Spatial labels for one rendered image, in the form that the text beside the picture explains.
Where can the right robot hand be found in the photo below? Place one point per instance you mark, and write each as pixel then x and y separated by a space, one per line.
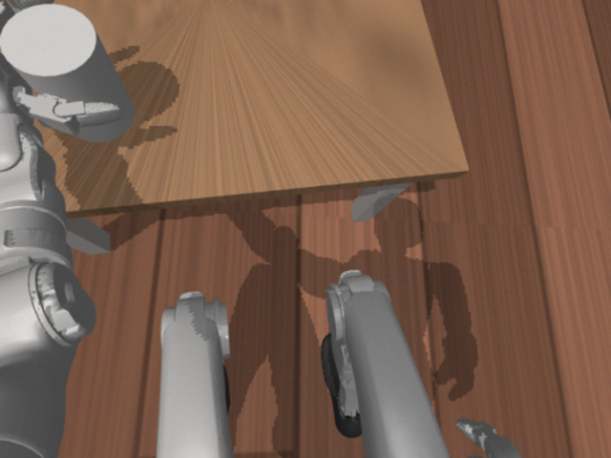
pixel 486 438

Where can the left robot arm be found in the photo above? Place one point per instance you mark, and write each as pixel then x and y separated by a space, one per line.
pixel 44 310

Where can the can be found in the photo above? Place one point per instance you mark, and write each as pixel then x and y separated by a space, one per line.
pixel 57 51

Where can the coffee table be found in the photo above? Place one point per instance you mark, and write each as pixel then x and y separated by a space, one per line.
pixel 247 99

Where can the right robot foot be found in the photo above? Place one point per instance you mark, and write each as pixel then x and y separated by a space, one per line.
pixel 347 425

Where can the left robot hand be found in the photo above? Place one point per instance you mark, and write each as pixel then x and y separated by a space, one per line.
pixel 49 110

